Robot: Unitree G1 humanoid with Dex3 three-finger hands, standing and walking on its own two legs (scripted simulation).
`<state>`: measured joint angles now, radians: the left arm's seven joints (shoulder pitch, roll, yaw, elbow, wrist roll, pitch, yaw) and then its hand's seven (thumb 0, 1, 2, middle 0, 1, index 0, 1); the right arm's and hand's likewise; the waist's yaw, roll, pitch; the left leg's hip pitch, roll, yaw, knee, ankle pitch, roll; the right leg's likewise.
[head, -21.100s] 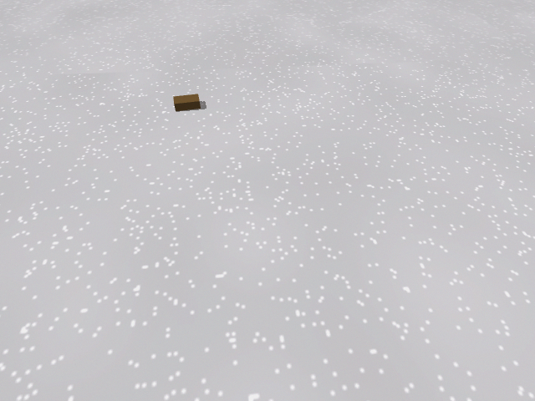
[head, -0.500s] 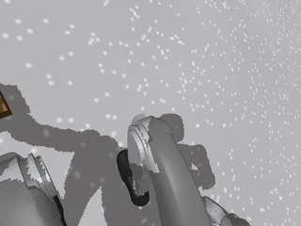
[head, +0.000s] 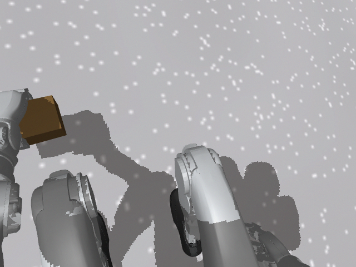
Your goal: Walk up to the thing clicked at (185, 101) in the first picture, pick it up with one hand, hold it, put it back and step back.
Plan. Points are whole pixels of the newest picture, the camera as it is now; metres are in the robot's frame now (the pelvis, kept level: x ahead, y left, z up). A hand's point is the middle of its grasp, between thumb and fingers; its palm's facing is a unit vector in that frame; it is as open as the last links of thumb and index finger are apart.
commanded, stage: settle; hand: left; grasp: from above
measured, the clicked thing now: (22, 124) +0.45 +0.28 -0.20
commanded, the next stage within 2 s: lift in 0.10 s
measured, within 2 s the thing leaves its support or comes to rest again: neither
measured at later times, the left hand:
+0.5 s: hand out of the picture +0.43 +0.29 -0.11, palm faces -0.45 -0.08 -0.89, open 11.7 cm
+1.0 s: hand out of the picture +0.36 +0.30 +0.06, palm faces -0.42 -0.11 -0.90, open 11.7 cm
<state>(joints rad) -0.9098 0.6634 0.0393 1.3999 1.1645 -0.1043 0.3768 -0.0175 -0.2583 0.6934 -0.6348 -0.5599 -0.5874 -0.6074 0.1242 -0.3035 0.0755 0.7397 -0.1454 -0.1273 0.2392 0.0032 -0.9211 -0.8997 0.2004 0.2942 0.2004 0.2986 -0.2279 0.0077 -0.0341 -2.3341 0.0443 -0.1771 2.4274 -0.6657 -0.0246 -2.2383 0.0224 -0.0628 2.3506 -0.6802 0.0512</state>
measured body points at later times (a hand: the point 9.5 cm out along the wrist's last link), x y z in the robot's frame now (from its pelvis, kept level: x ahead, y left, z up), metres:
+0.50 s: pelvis -0.01 +0.00 +0.04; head +0.20 +0.06 +0.43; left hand +0.45 +0.29 -0.05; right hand +0.06 -0.27 -0.08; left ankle +0.08 +0.14 -0.29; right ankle +0.10 -0.13 -0.29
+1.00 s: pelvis -0.01 +0.01 +0.16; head +0.15 +0.05 +0.58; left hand +0.38 +0.30 +0.11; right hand +0.14 -0.25 +0.04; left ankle +0.08 +0.14 -0.29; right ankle +0.10 -0.13 -0.29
